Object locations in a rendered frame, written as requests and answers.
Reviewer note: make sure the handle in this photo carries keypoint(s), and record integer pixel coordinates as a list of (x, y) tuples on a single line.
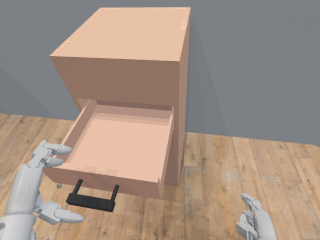
[(90, 201)]

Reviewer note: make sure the right robot hand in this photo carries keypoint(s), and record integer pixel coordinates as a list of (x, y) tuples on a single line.
[(259, 223)]

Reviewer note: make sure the cabinet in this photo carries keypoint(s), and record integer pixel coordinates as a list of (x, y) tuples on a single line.
[(133, 55)]

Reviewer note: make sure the left robot hand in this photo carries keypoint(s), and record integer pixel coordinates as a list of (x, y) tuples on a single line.
[(24, 195)]

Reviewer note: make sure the left robot forearm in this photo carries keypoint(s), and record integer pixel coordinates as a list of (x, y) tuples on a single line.
[(18, 226)]

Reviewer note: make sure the drawer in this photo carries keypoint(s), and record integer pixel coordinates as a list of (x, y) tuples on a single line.
[(118, 143)]

